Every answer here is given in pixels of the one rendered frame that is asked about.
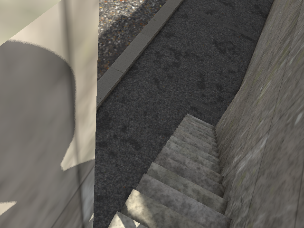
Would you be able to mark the stairs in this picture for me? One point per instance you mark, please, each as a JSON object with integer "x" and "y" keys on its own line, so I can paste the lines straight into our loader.
{"x": 182, "y": 187}

